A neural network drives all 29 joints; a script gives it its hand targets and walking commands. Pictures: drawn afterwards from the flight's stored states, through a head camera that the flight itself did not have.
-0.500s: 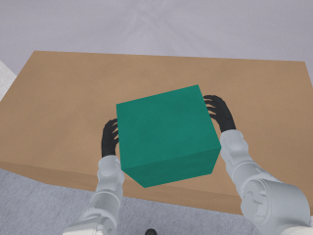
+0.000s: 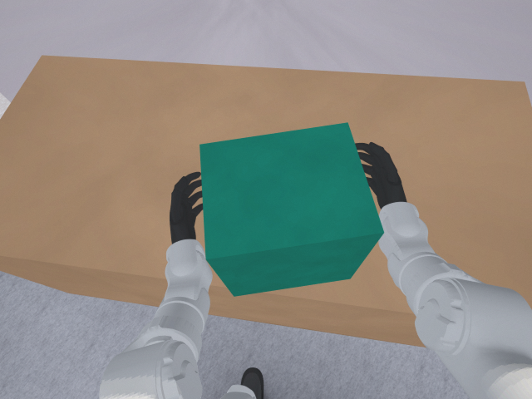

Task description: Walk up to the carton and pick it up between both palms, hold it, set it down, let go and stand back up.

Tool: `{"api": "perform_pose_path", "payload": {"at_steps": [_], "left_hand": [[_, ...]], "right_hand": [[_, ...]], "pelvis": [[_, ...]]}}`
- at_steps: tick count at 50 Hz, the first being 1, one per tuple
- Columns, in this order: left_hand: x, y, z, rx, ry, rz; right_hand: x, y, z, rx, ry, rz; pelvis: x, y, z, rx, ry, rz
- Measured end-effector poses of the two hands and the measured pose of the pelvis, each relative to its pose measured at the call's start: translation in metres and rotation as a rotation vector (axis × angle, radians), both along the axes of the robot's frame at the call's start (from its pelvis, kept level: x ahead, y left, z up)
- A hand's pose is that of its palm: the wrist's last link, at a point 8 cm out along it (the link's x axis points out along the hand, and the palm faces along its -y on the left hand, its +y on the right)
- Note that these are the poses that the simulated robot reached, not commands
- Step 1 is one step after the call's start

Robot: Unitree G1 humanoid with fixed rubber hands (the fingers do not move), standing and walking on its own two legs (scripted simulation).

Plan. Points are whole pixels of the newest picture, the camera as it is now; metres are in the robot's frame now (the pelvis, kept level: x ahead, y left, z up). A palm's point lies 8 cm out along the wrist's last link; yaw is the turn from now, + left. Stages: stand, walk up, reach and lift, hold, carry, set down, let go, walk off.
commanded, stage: set down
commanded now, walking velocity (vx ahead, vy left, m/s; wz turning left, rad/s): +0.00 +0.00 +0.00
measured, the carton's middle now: (284, 219) +0.42 +0.07 -0.08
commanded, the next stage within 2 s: none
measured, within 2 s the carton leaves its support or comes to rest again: neither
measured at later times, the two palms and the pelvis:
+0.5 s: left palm (186, 229) +0.36 +0.22 -0.03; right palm (388, 190) +0.46 -0.08 -0.01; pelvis +0.00 -0.01 +0.00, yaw +0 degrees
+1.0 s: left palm (186, 228) +0.36 +0.22 -0.03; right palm (386, 191) +0.46 -0.08 -0.02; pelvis +0.00 +0.00 -0.01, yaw -1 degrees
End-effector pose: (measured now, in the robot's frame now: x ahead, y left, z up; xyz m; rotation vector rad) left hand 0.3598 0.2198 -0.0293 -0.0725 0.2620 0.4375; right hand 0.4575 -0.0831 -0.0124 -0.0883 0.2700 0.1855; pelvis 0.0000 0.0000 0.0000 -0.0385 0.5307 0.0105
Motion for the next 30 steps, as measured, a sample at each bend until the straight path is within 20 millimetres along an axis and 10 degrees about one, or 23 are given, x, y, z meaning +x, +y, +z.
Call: {"api": "perform_pose_path", "payload": {"at_steps": [30], "left_hand": [[0.002,-0.001,-0.004,-0.007,-0.012,0.023]], "right_hand": [[0.006,-0.001,-0.002,-0.002,-0.018,0.043]], "pelvis": [[-0.003,-0.009,-0.005,0.004,0.031,-0.005]]}}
